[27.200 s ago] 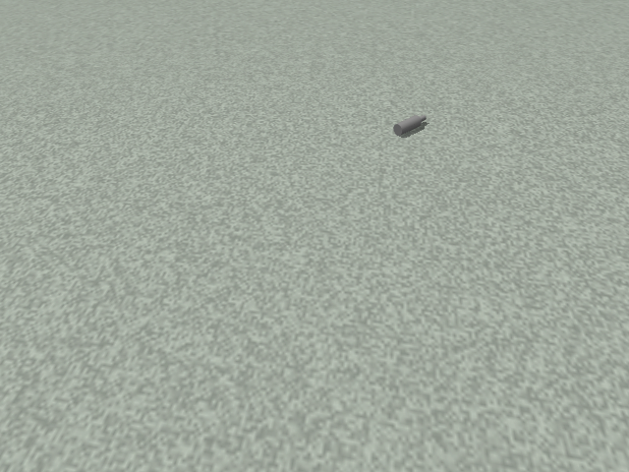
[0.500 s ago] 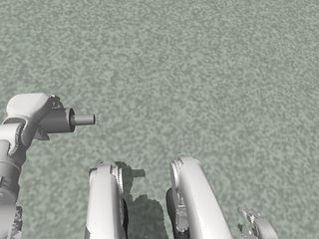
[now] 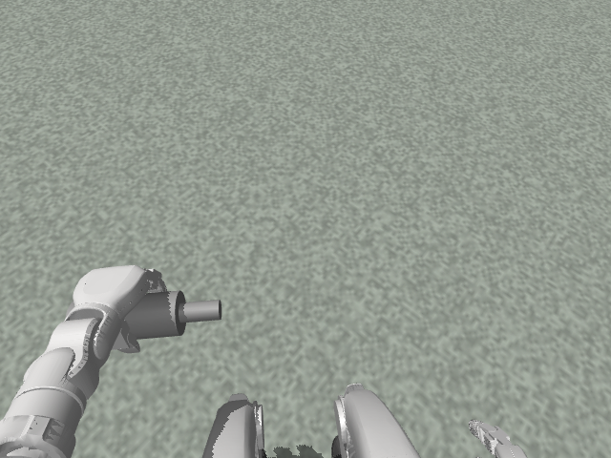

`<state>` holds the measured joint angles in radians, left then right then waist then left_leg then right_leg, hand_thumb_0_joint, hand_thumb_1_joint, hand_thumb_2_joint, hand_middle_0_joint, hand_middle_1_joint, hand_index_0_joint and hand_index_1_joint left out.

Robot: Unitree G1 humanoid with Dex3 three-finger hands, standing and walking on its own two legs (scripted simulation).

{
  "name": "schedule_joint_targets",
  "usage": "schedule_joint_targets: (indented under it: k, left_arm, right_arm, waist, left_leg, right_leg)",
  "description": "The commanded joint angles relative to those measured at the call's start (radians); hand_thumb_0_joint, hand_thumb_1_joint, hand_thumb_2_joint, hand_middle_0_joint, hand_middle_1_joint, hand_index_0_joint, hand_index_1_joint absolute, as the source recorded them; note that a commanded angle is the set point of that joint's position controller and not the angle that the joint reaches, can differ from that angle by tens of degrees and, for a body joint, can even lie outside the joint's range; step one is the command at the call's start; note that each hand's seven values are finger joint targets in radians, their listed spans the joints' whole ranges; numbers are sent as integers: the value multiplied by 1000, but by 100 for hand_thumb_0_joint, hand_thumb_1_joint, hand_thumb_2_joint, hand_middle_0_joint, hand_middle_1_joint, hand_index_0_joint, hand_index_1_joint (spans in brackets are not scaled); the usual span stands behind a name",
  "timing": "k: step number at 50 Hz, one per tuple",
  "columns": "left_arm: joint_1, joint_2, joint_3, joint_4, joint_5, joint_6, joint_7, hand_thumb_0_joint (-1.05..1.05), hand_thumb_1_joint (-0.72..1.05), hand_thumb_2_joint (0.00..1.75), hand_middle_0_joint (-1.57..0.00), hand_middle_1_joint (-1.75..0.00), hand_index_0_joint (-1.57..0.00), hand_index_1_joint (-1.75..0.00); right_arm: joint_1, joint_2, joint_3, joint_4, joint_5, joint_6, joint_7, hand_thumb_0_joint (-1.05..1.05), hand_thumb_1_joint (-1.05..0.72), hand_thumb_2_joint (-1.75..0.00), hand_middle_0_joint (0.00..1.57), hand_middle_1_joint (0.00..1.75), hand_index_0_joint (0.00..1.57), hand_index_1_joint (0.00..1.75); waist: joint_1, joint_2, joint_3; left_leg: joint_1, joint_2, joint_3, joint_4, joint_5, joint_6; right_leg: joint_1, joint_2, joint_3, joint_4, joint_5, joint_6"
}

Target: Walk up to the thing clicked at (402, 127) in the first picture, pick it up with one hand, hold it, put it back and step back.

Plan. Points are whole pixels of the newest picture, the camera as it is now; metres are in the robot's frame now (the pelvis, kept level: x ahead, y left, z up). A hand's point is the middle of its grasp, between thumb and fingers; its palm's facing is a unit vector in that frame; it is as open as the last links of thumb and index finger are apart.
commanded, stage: lift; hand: left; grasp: from above
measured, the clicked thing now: (149, 315) +0.36 +0.22 -0.09
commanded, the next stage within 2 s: hold in 0.54 s
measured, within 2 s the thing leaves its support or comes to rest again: neither
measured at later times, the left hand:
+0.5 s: hand (120, 275) +0.37 +0.22 +0.02, palm faces -0.45 -0.05 -0.89, open 9.4 cm
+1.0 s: hand (111, 250) +0.38 +0.21 +0.07, palm faces -0.46 -0.03 -0.88, open 9.4 cm
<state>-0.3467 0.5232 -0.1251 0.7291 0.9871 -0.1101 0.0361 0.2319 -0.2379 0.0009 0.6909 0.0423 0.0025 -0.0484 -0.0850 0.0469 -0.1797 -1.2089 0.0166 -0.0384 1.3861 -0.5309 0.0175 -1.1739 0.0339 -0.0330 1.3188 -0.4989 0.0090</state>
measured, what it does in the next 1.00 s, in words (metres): rises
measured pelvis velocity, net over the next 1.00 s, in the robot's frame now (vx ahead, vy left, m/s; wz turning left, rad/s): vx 0.07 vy -0.01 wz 0.00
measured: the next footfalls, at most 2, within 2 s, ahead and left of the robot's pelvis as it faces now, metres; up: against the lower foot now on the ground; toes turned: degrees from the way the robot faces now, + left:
none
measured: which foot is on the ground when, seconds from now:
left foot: down 0.00-1.00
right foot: down 0.00-1.00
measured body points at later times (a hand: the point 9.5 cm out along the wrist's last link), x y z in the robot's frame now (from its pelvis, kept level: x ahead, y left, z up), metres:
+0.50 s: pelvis +0.04 +0.00 +0.09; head +0.10 +0.00 +0.54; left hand +0.39 +0.22 +0.07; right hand +0.13 -0.27 -0.03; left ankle +0.07 +0.11 -0.60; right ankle +0.07 -0.13 -0.60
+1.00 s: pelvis +0.07 -0.01 +0.12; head +0.09 -0.02 +0.57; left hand +0.40 +0.21 +0.12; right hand +0.18 -0.27 +0.00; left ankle +0.07 +0.11 -0.60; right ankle +0.07 -0.13 -0.60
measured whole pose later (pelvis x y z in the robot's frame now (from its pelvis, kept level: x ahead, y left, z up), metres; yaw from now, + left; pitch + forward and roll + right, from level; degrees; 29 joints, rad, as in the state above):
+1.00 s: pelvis +0.07 -0.01 +0.12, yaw +0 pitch +7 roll -1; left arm -0.27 0.43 -0.21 0.70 1.00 -0.07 0.00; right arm 0.24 -0.25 -0.04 0.70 0.06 0.04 -0.05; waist -0.03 0.04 -0.09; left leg -0.47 0.01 0.01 0.70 -0.36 0.01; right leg -0.47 0.02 0.02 0.68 -0.34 0.00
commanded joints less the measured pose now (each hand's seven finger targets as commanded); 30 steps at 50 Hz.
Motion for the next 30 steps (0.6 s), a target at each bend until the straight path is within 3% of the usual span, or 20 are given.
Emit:
schedule_joint_targets:
  k: [1,7,8,10,11,14,23,25,30]
  left_arm:
    - [-304,213,93,-148,14,-8,69,0,78,59,-112,-49,-113,-49]
    - [-323,166,61,-100,35,1,110,0,77,61,-111,-53,-112,-52]
    - [-321,150,50,-100,34,7,114,0,77,63,-111,-53,-112,-53]
    - [-307,163,65,-91,29,19,121,0,77,66,-112,-53,-112,-53]
    - [-290,135,38,-76,24,26,122,0,78,64,-112,-53,-113,-53]
    - [-298,140,46,-82,20,44,127,0,75,66,-111,-53,-111,-53]
    - [-248,99,13,-98,3,67,86,0,74,61,-109,-52,-110,-51]
    - [-270,128,32,-127,4,63,79,0,73,63,-108,-52,-109,-51]
    - [-263,116,24,-138,5,50,63,0,74,65,-110,-52,-110,-52]
  right_arm:
    - [27,-161,-66,-80,5,-51,-18,0,-91,-90,20,30,20,30]
    - [48,-158,-72,-62,4,-62,-12,0,-91,-90,20,30,20,30]
    - [55,-157,-74,-59,4,-61,-10,0,-90,-90,20,30,20,30]
    - [57,-159,-77,-57,3,-61,-8,0,-90,-90,20,30,20,30]
    - [51,-154,-78,-61,6,-59,-6,0,-90,-90,20,30,20,30]
    - [58,-155,-82,-57,6,-56,-6,0,-90,-90,20,30,20,30]
    - [48,-154,-87,-68,12,-42,-12,0,-90,-90,20,30,20,30]
    - [49,-154,-89,-68,9,-39,-14,0,-90,-90,20,30,20,30]
    - [38,-153,-87,-70,11,-32,-16,0,-90,-90,20,30,20,30]
  waist:
    - [3,58,-283]
    - [2,54,-271]
    - [9,50,-272]
    - [21,45,-265]
    - [17,18,-254]
    - [19,24,-246]
    - [28,-9,-208]
    - [39,12,-218]
    - [39,6,-197]
  left_leg:
    - [332,-18,-13,-336,2,3]
    - [474,-20,1,-427,112,-4]
    - [496,-21,9,-437,148,-4]
    - [533,-22,14,-468,183,-6]
    - [547,-24,16,-479,202,-3]
    - [586,-26,23,-514,236,-5]
    - [703,-29,34,-613,351,-4]
    - [742,-27,29,-637,383,-9]
    - [800,-25,30,-678,419,-10]
  right_leg:
    - [256,18,31,-290,12,-34]
    - [360,20,31,-379,108,-34]
    - [386,20,33,-396,139,-35]
    - [435,19,34,-430,166,-34]
    - [455,19,34,-446,183,-32]
    - [506,17,42,-489,214,-30]
    - [629,13,52,-586,324,-28]
    - [662,14,46,-599,339,-30]
    - [687,15,46,-634,363,-31]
